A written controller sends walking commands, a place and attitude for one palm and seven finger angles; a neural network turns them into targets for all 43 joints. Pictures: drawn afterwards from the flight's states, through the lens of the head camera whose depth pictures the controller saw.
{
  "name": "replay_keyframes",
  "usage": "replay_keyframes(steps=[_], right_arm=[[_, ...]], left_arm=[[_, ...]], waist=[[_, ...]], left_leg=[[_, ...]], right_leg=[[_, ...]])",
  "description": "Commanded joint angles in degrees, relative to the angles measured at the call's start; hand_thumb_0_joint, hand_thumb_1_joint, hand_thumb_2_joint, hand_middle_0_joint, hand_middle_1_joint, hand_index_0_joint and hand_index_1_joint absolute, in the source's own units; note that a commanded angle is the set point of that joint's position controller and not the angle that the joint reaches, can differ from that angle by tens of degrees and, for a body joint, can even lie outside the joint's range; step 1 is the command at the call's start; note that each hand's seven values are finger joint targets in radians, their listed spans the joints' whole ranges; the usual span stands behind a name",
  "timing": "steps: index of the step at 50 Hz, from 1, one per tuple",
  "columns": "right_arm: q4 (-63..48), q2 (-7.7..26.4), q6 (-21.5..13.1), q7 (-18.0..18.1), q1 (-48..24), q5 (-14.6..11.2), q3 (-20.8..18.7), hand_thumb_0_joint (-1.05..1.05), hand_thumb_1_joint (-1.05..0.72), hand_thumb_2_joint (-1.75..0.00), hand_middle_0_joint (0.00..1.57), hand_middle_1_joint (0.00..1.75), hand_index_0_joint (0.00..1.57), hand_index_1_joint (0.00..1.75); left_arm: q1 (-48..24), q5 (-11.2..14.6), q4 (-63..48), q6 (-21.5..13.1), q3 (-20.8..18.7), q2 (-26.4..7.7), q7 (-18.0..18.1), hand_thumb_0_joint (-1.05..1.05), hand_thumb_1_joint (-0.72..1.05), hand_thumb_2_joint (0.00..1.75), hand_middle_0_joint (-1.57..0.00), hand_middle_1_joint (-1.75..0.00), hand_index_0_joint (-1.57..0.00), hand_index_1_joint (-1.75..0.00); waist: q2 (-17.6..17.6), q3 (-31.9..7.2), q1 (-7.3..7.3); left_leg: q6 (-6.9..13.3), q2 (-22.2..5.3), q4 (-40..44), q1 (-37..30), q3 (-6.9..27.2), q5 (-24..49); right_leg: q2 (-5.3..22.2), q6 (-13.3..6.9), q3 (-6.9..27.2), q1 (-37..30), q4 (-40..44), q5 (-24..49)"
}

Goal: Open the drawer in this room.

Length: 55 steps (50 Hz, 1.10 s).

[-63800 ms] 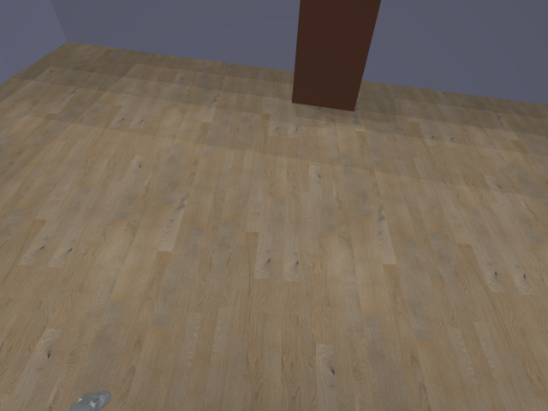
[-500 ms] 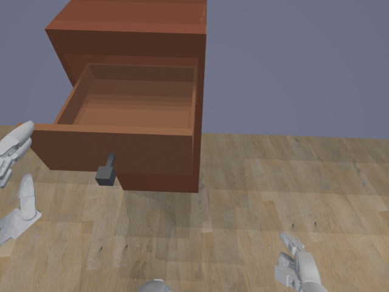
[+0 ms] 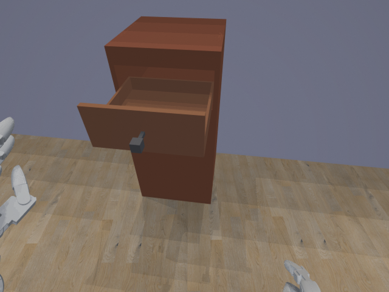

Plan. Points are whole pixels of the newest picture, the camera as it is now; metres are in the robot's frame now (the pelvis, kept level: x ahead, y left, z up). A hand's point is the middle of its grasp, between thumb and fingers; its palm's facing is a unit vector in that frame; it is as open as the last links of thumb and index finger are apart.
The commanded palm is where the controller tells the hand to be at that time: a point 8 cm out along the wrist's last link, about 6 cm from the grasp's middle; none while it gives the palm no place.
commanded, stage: stop stepping back and stand still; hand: left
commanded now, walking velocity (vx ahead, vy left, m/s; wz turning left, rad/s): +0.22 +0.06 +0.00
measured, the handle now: (139, 141) +0.54 +0.20 +0.02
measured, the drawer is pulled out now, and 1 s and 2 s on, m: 0.30 0.30 0.30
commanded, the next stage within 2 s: let the arm hang, fingers relaxed in 0.70 s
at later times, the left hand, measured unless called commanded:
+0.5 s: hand out of the picture +0.08 +0.19 +0.19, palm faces +0.41 -0.79 -0.46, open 7.4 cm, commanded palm +0.01 +0.23 +0.20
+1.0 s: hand out of the picture +0.06 +0.17 -0.08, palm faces +0.03 -0.95 -0.30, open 7.4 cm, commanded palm none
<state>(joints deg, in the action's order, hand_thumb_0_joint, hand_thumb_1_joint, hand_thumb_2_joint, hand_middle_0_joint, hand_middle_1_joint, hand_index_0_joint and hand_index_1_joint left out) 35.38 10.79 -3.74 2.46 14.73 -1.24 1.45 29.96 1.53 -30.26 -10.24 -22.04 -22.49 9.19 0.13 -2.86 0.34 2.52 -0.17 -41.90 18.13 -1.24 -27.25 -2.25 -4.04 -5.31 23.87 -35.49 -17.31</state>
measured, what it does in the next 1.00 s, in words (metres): walks backwards: left foot, then right foot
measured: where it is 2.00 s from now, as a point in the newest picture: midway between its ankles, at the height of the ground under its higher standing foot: outside the picture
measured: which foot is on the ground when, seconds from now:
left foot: up 0.00-0.16, down 0.18-0.44, up 0.46-0.70, down 0.72-1.00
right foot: down 0.00-0.18, up 0.20-0.42, down 0.44-1.00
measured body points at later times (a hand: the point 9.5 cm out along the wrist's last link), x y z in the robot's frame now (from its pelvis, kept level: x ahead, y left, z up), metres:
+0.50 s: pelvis -0.12 -0.05 +0.00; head -0.12 -0.06 +0.45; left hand +0.05 +0.23 +0.21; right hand -0.01 -0.30 -0.12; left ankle -0.10 +0.08 -0.69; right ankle -0.13 -0.17 -0.72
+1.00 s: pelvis -0.11 -0.03 +0.00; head -0.13 -0.05 +0.44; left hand +0.05 +0.22 -0.06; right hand +0.02 -0.25 -0.13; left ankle -0.07 +0.09 -0.72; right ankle -0.09 -0.14 -0.72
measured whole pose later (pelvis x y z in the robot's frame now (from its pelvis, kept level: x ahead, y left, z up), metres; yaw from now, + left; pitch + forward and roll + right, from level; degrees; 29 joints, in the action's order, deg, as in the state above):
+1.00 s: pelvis -0.11 -0.03 +0.00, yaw +1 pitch -2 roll +1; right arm 45.2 10.8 0.5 -0.9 10.6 0.9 -0.4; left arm 16.8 -2.1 25.7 3.7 -1.9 -12.1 0.6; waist -2.4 -1.4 2.3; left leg 0.4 0.0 -42.2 21.4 -1.5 -23.9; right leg 2.2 -0.8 -3.7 18.3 -40.4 -20.2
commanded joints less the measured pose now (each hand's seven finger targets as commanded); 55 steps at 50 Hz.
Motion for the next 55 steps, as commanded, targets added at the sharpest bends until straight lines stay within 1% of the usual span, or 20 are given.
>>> replay_keyframes(steps=[1, 7, 9, 13, 19, 20, 22, 26, 33, 34, 36, 39, 40, 41, 43, 45, 47, 49, 53, 55], right_arm=[[-6.37, 9.30, -1.67, 0.21, -6.76, 1.33, -4.19, 0.00, -0.90, -0.90, 0.20, 0.30, 0.20, 0.30], [-9.24, 7.37, -3.46, 1.46, -5.37, 1.84, -2.28, 0.00, -0.90, -0.90, 0.20, 0.30, 0.20, 0.30], [-11.49, 8.01, -6.18, 0.88, -5.73, 1.97, -2.82, 0.00, -0.90, -0.90, 0.20, 0.30, 0.20, 0.30], [-7.80, 7.03, -7.23, -0.57, -5.60, 0.66, -4.02, 0.00, -0.90, -0.90, 0.20, 0.30, 0.20, 0.30], [-7.81, 8.92, -6.12, 2.04, -4.99, 0.83, -4.41, 0.00, -0.90, -0.90, 0.20, 0.30, 0.20, 0.30], [-7.45, 8.52, -5.72, 1.88, -5.34, 0.63, -4.31, 0.00, -0.90, -0.90, 0.20, 0.30, 0.20, 0.30], [-7.51, 8.57, -5.02, 1.25, -7.46, 0.17, -5.71, 0.00, -0.90, -0.90, 0.20, 0.30, 0.20, 0.30], [-6.85, 9.26, -4.64, 0.04, -7.51, 0.68, -6.89, 0.00, -0.90, -0.90, 0.20, 0.30, 0.20, 0.30], [-7.67, 6.42, -5.43, 2.33, -7.51, 1.09, -5.31, 0.00, -0.90, -0.90, 0.20, 0.30, 0.20, 0.30], [-7.77, 7.13, -5.85, 2.73, -6.59, 1.16, -5.44, 0.00, -0.90, -0.90, 0.20, 0.30, 0.20, 0.30], [-9.22, 8.86, -6.48, 2.66, -6.03, 0.99, -5.24, 0.00, -0.90, -0.90, 0.20, 0.30, 0.20, 0.30], [-7.68, 7.45, -7.62, 1.90, -4.52, 1.08, -4.89, 0.00, -0.90, -0.90, 0.20, 0.30, 0.20, 0.30], [3.61, 11.77, -8.69, -2.36, -5.65, 2.93, -7.45, 0.00, -0.90, -0.90, 0.20, 0.30, 0.20, 0.30], [2.95, 10.95, -3.70, -2.61, -1.96, 2.54, -7.72, 0.00, -0.90, -0.90, 0.20, 0.30, 0.20, 0.30], [2.14, 8.51, -1.51, -1.87, -3.44, 2.31, -6.23, 0.00, -0.90, -0.90, 0.20, 0.30, 0.20, 0.30], [1.44, 5.44, -0.29, -2.31, -4.72, 1.64, -4.73, 0.00, -0.90, -0.90, 0.20, 0.30, 0.20, 0.30], [3.41, 6.49, 2.60, -2.70, -2.99, 1.76, -4.25, 0.00, -0.90, -0.90, 0.20, 0.30, 0.20, 0.30], [5.23, 7.27, 4.82, -2.79, -4.70, 2.62, -4.51, 0.00, -0.90, -0.90, 0.20, 0.30, 0.20, 0.30], [10.83, 6.69, 3.54, -2.45, -0.23, 2.74, -2.75, 0.00, -0.90, -0.90, 0.20, 0.30, 0.20, 0.30], [12.48, 7.47, 3.51, -1.93, -1.33, 2.59, -2.63, 0.00, -0.90, -0.90, 0.20, 0.30, 0.20, 0.30]], left_arm=[[-11.77, -0.45, -10.39, -2.54, -2.27, -8.74, -1.64, 0.00, 0.90, 0.90, -0.20, -0.30, -0.20, -0.30], [-0.84, -0.56, -21.49, -4.27, -5.80, -9.69, 1.37, 0.00, 0.90, 0.90, -0.20, -0.30, -0.20, -0.30], [-1.38, -1.34, -25.26, -5.55, -8.46, -11.30, 1.89, 0.00, 0.90, 0.90, -0.20, -0.30, -0.20, -0.30], [6.98, -1.27, -16.31, -5.45, -10.18, -11.15, 0.90, 0.00, 0.90, 0.90, -0.20, -0.30, -0.20, -0.30], [1.00, -0.07, -10.66, -5.77, -7.04, -7.99, 0.18, 0.00, 0.90, 0.90, -0.20, -0.30, -0.20, -0.30], [0.74, -0.51, -9.74, -5.65, -5.53, -7.00, -0.22, 0.00, 0.90, 0.90, -0.20, -0.30, -0.20, -0.30], [-0.95, -0.12, -8.71, -6.10, -7.30, -10.56, -0.49, 0.00, 0.90, 0.90, -0.20, -0.30, -0.20, -0.30], [-0.01, 0.48, -15.93, -8.14, -7.21, -9.36, -1.09, 0.00, 0.90, 0.90, -0.20, -0.30, -0.20, -0.30], [4.77, -0.01, -18.70, -9.09, -6.76, -8.57, 1.29, 0.00, 0.90, 0.90, -0.20, -0.30, -0.20, -0.30], [4.24, 0.27, -18.98, -9.25, -6.76, -8.46, 1.58, 0.00, 0.90, 0.90, -0.20, -0.30, -0.20, -0.30], [3.09, 0.44, -21.25, -9.70, -6.89, -7.92, 1.89, 0.00, 0.90, 0.90, -0.20, -0.30, -0.20, -0.30], [3.81, 0.54, -16.58, -9.14, -10.68, -11.41, 1.65, 0.00, 0.90, 0.90, -0.20, -0.30, -0.20, -0.30], [-0.93, -6.38, 28.20, 2.57, 17.59, 5.89, -6.09, 0.00, 0.90, 0.90, -0.20, -0.30, -0.20, -0.30], [-3.63, -5.15, 29.97, 9.93, 16.84, 7.92, -7.24, 0.00, 0.90, 0.90, -0.20, -0.30, -0.20, -0.30], [-2.41, -4.80, 33.77, 11.48, 17.92, 9.03, -7.86, 0.00, 0.90, 0.90, -0.20, -0.30, -0.20, -0.30], [-3.53, -4.96, 41.76, 10.47, 16.84, 2.67, -8.07, 0.00, 0.90, 0.90, -0.20, -0.30, -0.20, -0.30], [-8.80, -4.08, 48.25, 10.76, 16.01, -2.24, -9.05, 0.00, 0.90, 0.90, -0.20, -0.30, -0.20, -0.30], [-14.69, -3.61, 54.00, 11.63, 16.71, -0.18, -8.48, 0.00, 0.90, 0.90, -0.20, -0.30, -0.20, -0.30], [-13.23, -2.52, 65.62, 10.96, 18.56, 3.42, -8.45, 0.00, 0.90, 0.90, -0.20, -0.30, -0.20, -0.30], [-11.28, -2.49, 71.11, 11.08, 18.83, 3.87, -8.06, 0.00, 0.90, 0.90, -0.20, -0.30, -0.20, -0.30]], waist=[[13.43, 0.21, 2.95], [1.25, -5.27, 1.98], [-27.29, -0.37, 1.60], [-7.86, 5.38, 0.30], [-8.86, 0.90, -0.18], [-6.26, 0.87, -0.24], [17.19, 1.08, -0.08], [9.72, 2.11, 1.44], [2.33, 2.74, 0.86], [-2.39, 2.44, 1.13], [-19.03, 2.24, 0.79], [-14.77, 0.50, 0.60], [-13.21, 0.17, 5.04], [-10.49, -2.53, 2.97], [-2.05, -4.52, 0.19], [18.74, -5.13, -1.36], [18.11, 1.97, 0.21], [18.91, 12.75, 0.56], [-6.93, 7.45, 0.73], [-12.53, 4.96, -0.82]], left_leg=[[-0.25, 3.49, -28.62, -4.21, -1.71, 6.15], [2.64, 1.74, 14.58, -7.99, -4.79, -5.20], [11.83, -17.85, 36.62, 9.41, 24.56, -22.51], [11.26, -17.21, 29.70, 4.74, 16.71, -6.42], [4.06, -8.53, 18.50, 10.10, 3.44, -3.50], [3.40, -5.31, 8.83, 13.06, 0.61, -2.49], [0.04, 1.34, -21.99, 27.12, 0.53, -0.88], [-1.89, -4.28, -25.07, 21.02, 5.85, 10.44], [-0.30, -0.71, 12.82, -8.06, -4.62, 9.88], [0.29, -1.52, 16.61, -9.90, -2.26, 7.39], [6.76, -15.61, 26.49, -11.03, 20.04, 4.49], [7.71, -15.60, 24.62, -4.80, 15.50, 18.35], [4.95, -11.91, 13.56, -11.00, 10.72, 39.91], [4.61, -11.99, 12.23, -9.12, 7.83, 46.74], [2.44, -9.85, 9.04, -5.48, 5.42, 38.83], [-2.14, -1.95, 1.98, 7.86, 0.60, 12.81], [-2.95, -0.04, -2.40, 5.71, -0.06, -4.76], [-1.87, -0.52, -3.00, 3.98, 0.63, 2.69], [-0.14, -5.18, 15.50, -3.92, 7.25, 24.75], [1.12, -7.30, 20.92, 1.32, 10.15, 15.12]], right_leg=[[16.80, 0.48, 24.06, 18.72, 25.54, -24.46], [10.27, 3.04, 10.62, 5.79, 15.51, -21.75], [-2.93, 7.61, 0.68, 3.57, -37.79, -10.33], [4.64, 4.46, 8.40, 21.08, -47.82, -3.05], [1.59, 3.91, -5.53, -14.92, 3.64, -9.08], [3.67, 3.52, -2.68, -19.71, 10.12, -7.34], [24.41, -5.76, 33.58, -22.34, 22.96, -3.07], [23.19, -7.13, 23.31, -12.45, 20.23, 6.60], [14.90, -2.26, 8.79, -0.74, 16.26, -15.28], [12.98, -1.01, 7.97, -0.63, 11.17, -14.83], [2.91, 4.06, 0.01, 4.92, -8.81, -12.16], [3.92, 4.16, 2.31, 0.44, -14.42, -14.10], [4.61, 5.03, 4.36, 8.42, -11.63, -8.58], [5.23, 5.20, 4.43, 4.35, -8.92, -12.27], [4.74, 5.05, 3.41, -4.44, 0.81, -2.53], [14.46, 0.74, 14.35, -16.58, 9.39, 23.15], [20.89, -4.33, 17.51, -5.69, 15.91, 5.39], [15.24, -3.14, 16.14, 5.45, 20.71, -12.95], [6.84, 1.76, 8.32, -1.98, 8.12, 2.16], [4.99, 2.45, 6.08, -10.18, 8.57, -1.04]])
